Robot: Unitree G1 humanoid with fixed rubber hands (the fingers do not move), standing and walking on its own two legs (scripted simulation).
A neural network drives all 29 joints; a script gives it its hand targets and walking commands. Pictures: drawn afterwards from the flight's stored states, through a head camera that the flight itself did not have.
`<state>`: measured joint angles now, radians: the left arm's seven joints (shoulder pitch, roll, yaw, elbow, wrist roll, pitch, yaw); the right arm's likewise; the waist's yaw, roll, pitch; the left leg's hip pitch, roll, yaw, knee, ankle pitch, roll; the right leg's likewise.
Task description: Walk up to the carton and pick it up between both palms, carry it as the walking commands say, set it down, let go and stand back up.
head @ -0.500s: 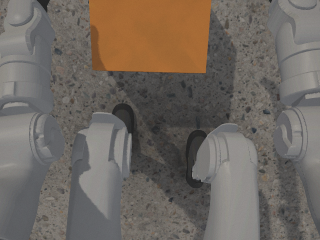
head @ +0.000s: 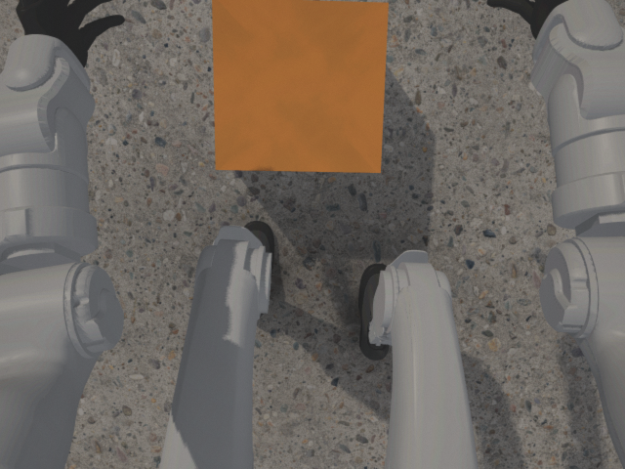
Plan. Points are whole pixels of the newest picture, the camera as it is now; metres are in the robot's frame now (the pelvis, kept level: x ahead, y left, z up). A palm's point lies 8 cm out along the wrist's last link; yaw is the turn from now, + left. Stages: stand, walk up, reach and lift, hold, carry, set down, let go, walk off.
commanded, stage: set down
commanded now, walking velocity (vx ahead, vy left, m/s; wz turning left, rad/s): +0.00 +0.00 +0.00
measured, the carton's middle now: (300, 98) +0.52 +0.08 -0.44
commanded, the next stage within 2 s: let go in 0.48 s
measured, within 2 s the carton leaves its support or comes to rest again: neither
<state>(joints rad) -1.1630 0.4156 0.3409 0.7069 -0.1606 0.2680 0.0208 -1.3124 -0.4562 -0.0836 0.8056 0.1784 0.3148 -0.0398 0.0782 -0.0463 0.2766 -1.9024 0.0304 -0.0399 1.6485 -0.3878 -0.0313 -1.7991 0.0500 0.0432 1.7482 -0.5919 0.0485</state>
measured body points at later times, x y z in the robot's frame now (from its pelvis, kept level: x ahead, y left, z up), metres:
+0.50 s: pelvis +0.03 +0.01 +0.12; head +0.34 +0.03 +0.44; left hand +0.52 +0.32 +0.03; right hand +0.59 -0.16 +0.03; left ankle +0.14 +0.14 -0.48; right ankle +0.08 -0.13 -0.48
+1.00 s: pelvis +0.07 +0.02 +0.19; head +0.25 +0.04 +0.60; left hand +0.37 +0.32 +0.10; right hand +0.43 -0.18 +0.09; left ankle +0.14 +0.14 -0.48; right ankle +0.08 -0.13 -0.48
